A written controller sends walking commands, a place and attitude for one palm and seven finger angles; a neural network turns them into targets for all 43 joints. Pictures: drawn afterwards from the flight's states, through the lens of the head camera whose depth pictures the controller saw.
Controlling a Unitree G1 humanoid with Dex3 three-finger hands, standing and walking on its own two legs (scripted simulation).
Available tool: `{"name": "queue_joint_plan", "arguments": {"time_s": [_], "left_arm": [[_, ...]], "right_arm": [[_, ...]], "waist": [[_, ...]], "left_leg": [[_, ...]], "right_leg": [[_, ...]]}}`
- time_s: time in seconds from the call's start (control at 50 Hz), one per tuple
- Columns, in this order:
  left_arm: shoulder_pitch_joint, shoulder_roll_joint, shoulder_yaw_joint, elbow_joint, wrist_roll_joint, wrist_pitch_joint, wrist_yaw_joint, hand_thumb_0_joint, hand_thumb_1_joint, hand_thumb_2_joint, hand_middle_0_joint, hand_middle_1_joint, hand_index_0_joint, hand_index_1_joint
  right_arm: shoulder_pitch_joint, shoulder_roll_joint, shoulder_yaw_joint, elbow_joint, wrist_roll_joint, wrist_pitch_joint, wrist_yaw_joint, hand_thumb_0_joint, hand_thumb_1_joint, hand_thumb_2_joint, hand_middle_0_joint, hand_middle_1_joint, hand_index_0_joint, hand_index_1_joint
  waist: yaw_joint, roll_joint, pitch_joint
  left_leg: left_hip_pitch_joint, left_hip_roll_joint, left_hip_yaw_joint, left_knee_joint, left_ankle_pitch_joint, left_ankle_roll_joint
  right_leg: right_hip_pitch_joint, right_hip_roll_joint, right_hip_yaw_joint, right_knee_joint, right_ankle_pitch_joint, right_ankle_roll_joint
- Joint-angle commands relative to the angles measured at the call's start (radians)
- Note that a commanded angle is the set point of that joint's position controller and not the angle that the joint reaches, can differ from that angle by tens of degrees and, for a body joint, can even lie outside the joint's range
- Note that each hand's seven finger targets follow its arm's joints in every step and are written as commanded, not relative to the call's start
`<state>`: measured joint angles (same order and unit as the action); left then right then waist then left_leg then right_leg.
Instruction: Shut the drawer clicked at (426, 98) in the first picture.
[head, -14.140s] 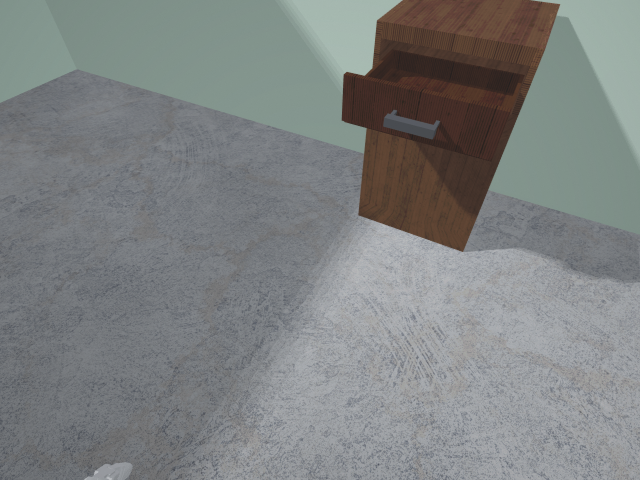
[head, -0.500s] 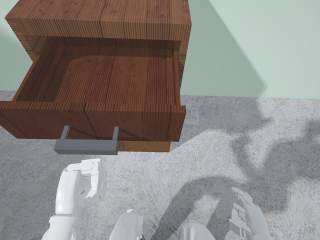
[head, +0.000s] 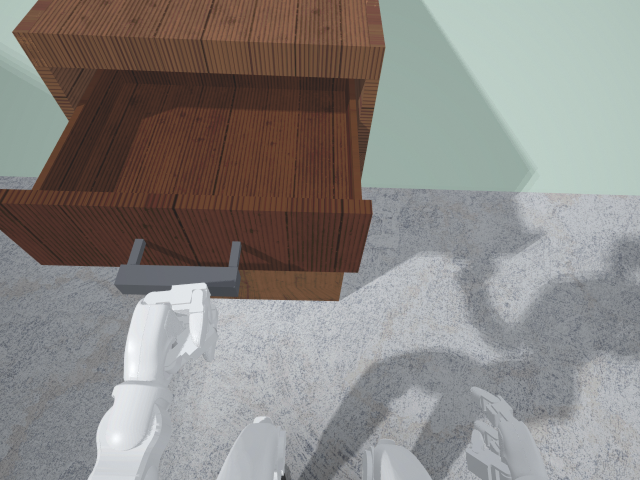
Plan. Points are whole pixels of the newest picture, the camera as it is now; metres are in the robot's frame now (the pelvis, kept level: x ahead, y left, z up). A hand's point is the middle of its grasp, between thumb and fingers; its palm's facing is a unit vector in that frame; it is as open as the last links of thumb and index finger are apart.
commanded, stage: push the drawer shut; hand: left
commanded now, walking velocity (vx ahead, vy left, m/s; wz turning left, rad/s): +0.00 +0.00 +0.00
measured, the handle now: (183, 264) +0.36 +0.19 +0.05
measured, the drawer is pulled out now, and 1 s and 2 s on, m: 0.24 0.11 0.00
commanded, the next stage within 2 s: none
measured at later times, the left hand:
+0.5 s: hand (222, 277) +0.34 +0.14 +0.05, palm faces +0.01 -1.00 -0.03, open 3.2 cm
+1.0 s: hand (226, 234) +0.40 +0.14 +0.05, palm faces +0.02 -1.00 -0.03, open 3.1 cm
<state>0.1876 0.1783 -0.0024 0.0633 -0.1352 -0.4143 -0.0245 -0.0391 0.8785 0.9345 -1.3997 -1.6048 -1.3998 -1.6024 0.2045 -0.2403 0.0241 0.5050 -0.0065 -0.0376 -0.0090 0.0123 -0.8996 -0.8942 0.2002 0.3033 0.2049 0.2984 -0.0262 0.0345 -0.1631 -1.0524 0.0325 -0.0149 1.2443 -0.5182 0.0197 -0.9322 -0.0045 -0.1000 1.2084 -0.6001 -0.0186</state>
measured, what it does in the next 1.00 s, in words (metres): stands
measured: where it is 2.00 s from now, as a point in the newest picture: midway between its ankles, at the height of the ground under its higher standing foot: outside the picture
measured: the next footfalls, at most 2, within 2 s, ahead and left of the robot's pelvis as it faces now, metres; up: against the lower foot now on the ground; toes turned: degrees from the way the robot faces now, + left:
none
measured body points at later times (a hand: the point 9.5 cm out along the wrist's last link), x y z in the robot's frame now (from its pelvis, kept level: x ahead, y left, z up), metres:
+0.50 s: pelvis -0.01 +0.00 +0.01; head +0.08 +0.01 +0.45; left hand +0.34 +0.19 +0.05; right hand +0.13 -0.25 -0.10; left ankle +0.04 +0.11 -0.63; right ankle -0.01 -0.11 -0.63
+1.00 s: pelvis -0.01 +0.00 +0.01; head +0.09 +0.01 +0.45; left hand +0.40 +0.20 +0.05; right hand +0.09 -0.25 -0.11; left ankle +0.04 +0.11 -0.63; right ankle -0.01 -0.11 -0.63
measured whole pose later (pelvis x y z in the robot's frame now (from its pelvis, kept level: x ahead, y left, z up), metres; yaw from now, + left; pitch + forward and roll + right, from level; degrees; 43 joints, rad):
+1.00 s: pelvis -0.01 +0.00 +0.01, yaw -1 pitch +20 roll -3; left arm -0.42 0.23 0.16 0.68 -0.13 -0.45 -0.03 0.01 0.85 0.92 -1.40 -1.60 -1.40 -1.60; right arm 0.26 -0.25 0.02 0.62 -0.01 0.02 0.01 0.01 -0.90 -0.89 0.20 0.30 0.21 0.30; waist -0.08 0.03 -0.15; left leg -1.06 0.04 0.01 1.19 -0.48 0.03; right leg -0.96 0.00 -0.07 1.16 -0.55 -0.01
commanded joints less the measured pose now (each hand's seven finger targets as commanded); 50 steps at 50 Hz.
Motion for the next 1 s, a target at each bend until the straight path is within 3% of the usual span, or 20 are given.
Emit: {"name": "queue_joint_plan", "arguments": {"time_s": [0.0, 0.04, 0.08, 0.14, 0.26, 0.3, 0.36, 0.46, 0.48, 0.5, 0.56, 0.58, 0.64, 0.7, 0.74, 0.76, 0.82, 0.9, 0.96, 0.98], "left_arm": [[-0.25, 0.066, 0.037, -0.183, -0.006, -0.047, 0.006, 0.0, 0.9, 0.9, -1.4, -1.6, -1.4, -1.6], [-0.265, 0.093, 0.068, -0.149, -0.012, -0.039, 0.007, 0.0, 0.9, 0.9, -1.4, -1.6, -1.4, -1.6], [-0.325, 0.071, 0.049, -0.134, -0.017, -0.039, 0.003, 0.0, 0.9, 0.9, -1.4, -1.6, -1.4, -1.6], [-0.396, 0.095, 0.07, -0.07, -0.012, -0.037, 0.008, 0.0, 0.9, 0.9, -1.4, -1.6, -1.4, -1.6], [-0.49, 0.091, 0.076, -0.002, -0.009, -0.046, 0.013, 0.0, 0.9, 0.9, -1.4, -1.6, -1.4, -1.6], [-0.553, 0.081, 0.062, 0.029, -0.006, -0.047, 0.016, 0.0, 0.9, 0.9, -1.4, -1.6, -1.4, -1.6], [-0.584, 0.108, 0.093, 0.076, 0.0, -0.05, 0.023, 0.0, 0.9, 0.9, -1.4, -1.6, -1.4, -1.6], [-0.645, 0.105, 0.101, 0.131, 0.004, -0.057, 0.03, 0.0, 0.9, 0.9, -1.4, -1.6, -1.4, -1.6], [-0.687, 0.104, 0.096, 0.136, 0.001, -0.061, 0.029, 0.0, 0.9, 0.9, -1.4, -1.6, -1.4, -1.6], [-0.685, 0.122, 0.121, 0.149, 0.001, -0.067, 0.03, 0.0, 0.9, 0.9, -1.4, -1.6, -1.4, -1.6], [-0.688, 0.121, 0.126, 0.186, 0.001, -0.076, 0.023, 0.0, 0.9, 0.9, -1.4, -1.6, -1.4, -1.6], [-0.726, 0.108, 0.111, 0.185, -0.002, -0.08, 0.021, 0.0, 0.9, 0.9, -1.4, -1.6, -1.4, -1.6], [-0.76, 0.164, 0.167, 0.24, -0.001, -0.088, 0.024, 0.0, 0.9, 0.9, -1.4, -1.6, -1.4, -1.6], [-0.833, 0.14, 0.15, 0.276, 0.0, -0.097, 0.018, 0.0, 0.9, 0.9, -1.4, -1.6, -1.4, -1.6], [-0.858, 0.163, 0.169, 0.297, 0.001, -0.103, 0.015, 0.0, 0.9, 0.9, -1.4, -1.6, -1.4, -1.6], [-0.854, 0.171, 0.181, 0.306, 0.004, -0.106, 0.013, 0.0, 0.9, 0.9, -1.4, -1.6, -1.4, -1.6], [-0.929, 0.157, 0.167, 0.322, 0.002, -0.11, 0.009, 0.0, 0.9, 0.9, -1.4, -1.6, -1.4, -1.6], [-0.951, 0.188, 0.205, 0.391, 0.001, -0.109, 0.004, 0.0, 0.9, 0.9, -1.4, -1.6, -1.4, -1.6], [-0.976, 0.21, 0.23, 0.43, 0.001, -0.112, -0.005, 0.0, 0.9, 0.9, -1.4, -1.6, -1.4, -1.6], [-1.022, 0.212, 0.228, 0.433, -0.001, -0.116, -0.006, 0.0, 0.9, 0.9, -1.4, -1.6, -1.4, -1.6]], "right_arm": [[-0.013, -0.132, -0.06, -0.119, 0.009, -0.05, -0.017, 0.0, -0.9, -0.9, 0.2, 0.3, 0.2, 0.3], [-0.009, -0.137, -0.06, -0.111, 0.009, -0.047, -0.019, 0.0, -0.9, -0.9, 0.2, 0.3, 0.2, 0.3], [-0.017, -0.134, -0.057, -0.106, 0.01, -0.045, -0.018, 0.0, -0.9, -0.9, 0.2, 0.3, 0.2, 0.3], [-0.015, -0.139, -0.055, -0.09, 0.012, -0.043, -0.02, 0.0, -0.9, -0.9, 0.2, 0.3, 0.2, 0.3], [-0.004, -0.142, -0.056, -0.075, 0.011, -0.036, -0.014, 0.0, -0.9, -0.9, 0.2, 0.3, 0.2, 0.3], [-0.001, -0.142, -0.056, -0.066, 0.012, -0.033, -0.013, 0.0, -0.9, -0.9, 0.2, 0.3, 0.2, 0.3], [0.007, -0.148, -0.057, -0.059, 0.012, -0.027, -0.012, 0.0, -0.9, -0.9, 0.2, 0.3, 0.2, 0.3], [0.028, -0.153, -0.063, -0.045, 0.009, -0.019, -0.008, 0.0, -0.9, -0.9, 0.2, 0.3, 0.2, 0.3], [0.029, -0.152, -0.062, -0.037, 0.009, -0.017, -0.008, 0.0, -0.9, -0.9, 0.2, 0.3, 0.2, 0.3], [0.033, -0.152, -0.065, -0.034, 0.009, -0.016, -0.008, 0.0, -0.9, -0.9, 0.2, 0.3, 0.2, 0.3], [0.043, -0.154, -0.065, -0.031, 0.009, -0.009, -0.005, 0.0, -0.9, -0.9, 0.2, 0.3, 0.2, 0.3], [0.043, -0.153, -0.065, -0.027, 0.009, -0.007, -0.004, 0.0, -0.9, -0.9, 0.2, 0.3, 0.2, 0.3], [0.058, -0.159, -0.066, -0.018, 0.007, -0.001, -0.005, 0.0, -0.9, -0.9, 0.2, 0.3, 0.2, 0.3], [0.068, -0.153, -0.065, -0.007, 0.007, 0.006, -0.003, 0.0, -0.9, -0.9, 0.2, 0.3, 0.2, 0.3], [0.081, -0.159, -0.068, -0.001, 0.006, 0.007, -0.004, 0.0, -0.9, -0.9, 0.2, 0.3, 0.2, 0.3], [0.083, -0.159, -0.068, 0.0, 0.006, 0.011, -0.002, 0.0, -0.9, -0.9, 0.2, 0.3, 0.2, 0.3], [0.092, -0.159, -0.069, 0.01, 0.006, 0.013, 0.0, 0.0, -0.9, -0.9, 0.2, 0.3, 0.2, 0.3], [0.111, -0.162, -0.072, 0.021, 0.004, 0.02, -0.001, 0.0, -0.9, -0.9, 0.2, 0.3, 0.2, 0.3], [0.117, -0.161, -0.071, 0.023, 0.003, 0.022, 0.0, 0.0, -0.9, -0.9, 0.2, 0.3, 0.2, 0.3], [0.121, -0.162, -0.07, 0.029, 0.003, 0.023, 0.0, 0.0, -0.9, -0.9, 0.2, 0.3, 0.2, 0.3]], "waist": [[-0.043, 0.016, -0.288], [-0.042, -0.006, -0.295], [-0.047, -0.004, -0.292], [-0.053, -0.009, -0.262], [-0.047, 0.008, -0.301], [-0.058, 0.006, -0.282], [-0.052, 0.007, -0.29], [-0.054, 0.008, -0.323], [-0.066, -0.004, -0.32], [-0.054, -0.004, -0.329], [-0.053, -0.005, -0.333], [-0.063, 0.011, -0.334], [-0.059, -0.01, -0.322], [-0.073, 0.008, -0.326], [-0.077, 0.006, -0.335], [-0.067, 0.025, -0.352], [-0.08, 0.039, -0.361], [-0.084, -0.004, -0.375], [-0.08, 0.015, -0.379], [-0.092, 0.011, -0.378]], "left_leg": [[0.308, -0.016, -0.037, -0.184, 0.214, 0.009], [0.301, -0.015, -0.035, -0.185, 0.219, 0.01], [0.305, -0.016, -0.035, -0.192, 0.202, 0.009], [0.288, -0.015, -0.038, -0.197, 0.167, 0.01], [0.323, -0.015, -0.04, -0.209, 0.188, 0.006], [0.321, -0.016, -0.04, -0.214, 0.165, 0.005], [0.326, -0.015, -0.041, -0.221, 0.162, 0.003], [0.353, -0.013, -0.04, -0.22, 0.202, 0.002], [0.347, -0.014, -0.037, -0.215, 0.198, 0.004], [0.344, -0.014, -0.035, -0.216, 0.202, 0.002], [0.353, -0.013, -0.035, -0.219, 0.228, 0.001], [0.363, -0.012, -0.035, -0.219, 0.225, 0.001], [0.327, -0.015, -0.03, -0.214, 0.22, 0.003], [0.342, -0.015, -0.03, -0.212, 0.224, 0.001], [0.352, -0.012, -0.034, -0.21, 0.239, 0.001], [0.366, -0.011, -0.035, -0.213, 0.25, -0.003], [0.379, -0.011, -0.037, -0.21, 0.256, -0.004], [0.361, -0.01, -0.032, -0.202, 0.268, -0.001], [0.355, -0.013, -0.029, -0.197, 0.282, -0.001], [0.353, -0.012, -0.03, -0.196, 0.279, 0.0]], "right_leg": [[0.068, 0.021, 0.049, -0.204, 0.245, -0.008], [0.084, 0.022, 0.052, -0.209, 0.251, -0.008], [0.08, 0.02, 0.051, -0.216, 0.237, -0.006], [0.06, 0.022, 0.053, -0.222, 0.2, -0.006], [0.065, 0.02, 0.051, -0.22, 0.219, -0.008], [0.054, 0.019, 0.052, -0.227, 0.202, -0.007], [0.053, 0.021, 0.053, -0.228, 0.199, -0.008], [0.056, 0.022, 0.05, -0.224, 0.234, -0.008], [0.057, 0.021, 0.055, -0.229, 0.236, -0.005], [0.068, 0.022, 0.057, -0.228, 0.239, -0.007], [0.071, 0.026, 0.055, -0.224, 0.261, -0.008], [0.059, 0.025, 0.054, -0.226, 0.258, -0.007], [0.077, 0.028, 0.062, -0.226, 0.259, -0.007], [0.059, 0.028, 0.062, -0.225, 0.265, -0.006], [0.053, 0.031, 0.06, -0.22, 0.275, -0.006], [0.05, 0.031, 0.058, -0.216, 0.28, -0.008], [0.04, 0.03, 0.059, -0.218, 0.285, -0.007], [0.057, 0.034, 0.063, -0.219, 0.303, -0.003], [0.059, 0.036, 0.066, -0.213, 0.322, -0.005], [0.051, 0.035, 0.065, -0.213, 0.319, -0.003]]}}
